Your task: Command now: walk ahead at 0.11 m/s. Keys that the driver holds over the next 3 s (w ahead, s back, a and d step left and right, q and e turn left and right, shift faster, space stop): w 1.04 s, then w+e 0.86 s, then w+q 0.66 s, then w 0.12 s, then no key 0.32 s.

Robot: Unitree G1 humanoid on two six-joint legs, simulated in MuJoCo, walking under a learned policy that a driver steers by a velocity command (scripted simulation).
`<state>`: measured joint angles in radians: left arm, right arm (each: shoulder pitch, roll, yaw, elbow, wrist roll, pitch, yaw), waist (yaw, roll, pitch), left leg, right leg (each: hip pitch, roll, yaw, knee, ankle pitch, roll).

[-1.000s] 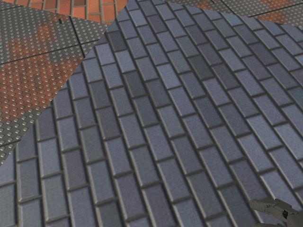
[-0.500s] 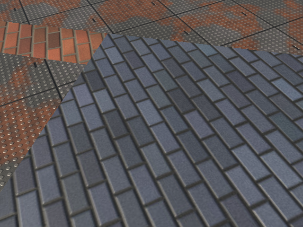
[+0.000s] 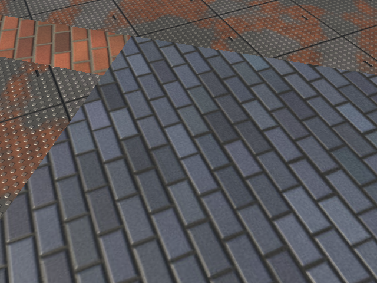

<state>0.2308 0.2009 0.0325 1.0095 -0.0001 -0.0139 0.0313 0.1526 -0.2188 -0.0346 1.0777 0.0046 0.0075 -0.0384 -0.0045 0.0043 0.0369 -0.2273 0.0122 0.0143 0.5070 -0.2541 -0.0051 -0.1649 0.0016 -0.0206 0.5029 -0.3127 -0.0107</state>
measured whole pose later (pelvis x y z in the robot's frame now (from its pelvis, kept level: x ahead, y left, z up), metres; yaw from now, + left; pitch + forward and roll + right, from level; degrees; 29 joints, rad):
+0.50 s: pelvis +0.14 +0.04 +0.01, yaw +0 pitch +1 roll +0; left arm 0.09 0.26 0.07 0.92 -0.02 -0.08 -0.01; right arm 0.45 -0.17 -0.02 1.12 0.00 -0.09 0.00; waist -0.07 -0.03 0.00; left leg 0.04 -0.04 0.05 0.21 -0.26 0.05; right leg -0.65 -0.11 -0.01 0.86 -0.08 -0.03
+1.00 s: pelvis +0.43 -0.01 +0.01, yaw +0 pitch +0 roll -2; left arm 0.32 0.23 0.05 1.02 0.01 -0.10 -0.02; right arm 0.14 -0.26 -0.07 0.93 0.01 -0.08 -0.02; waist 0.05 0.04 0.01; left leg -0.68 0.15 -0.05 0.97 -0.12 0.03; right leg -0.12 0.08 -0.07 0.26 -0.15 -0.07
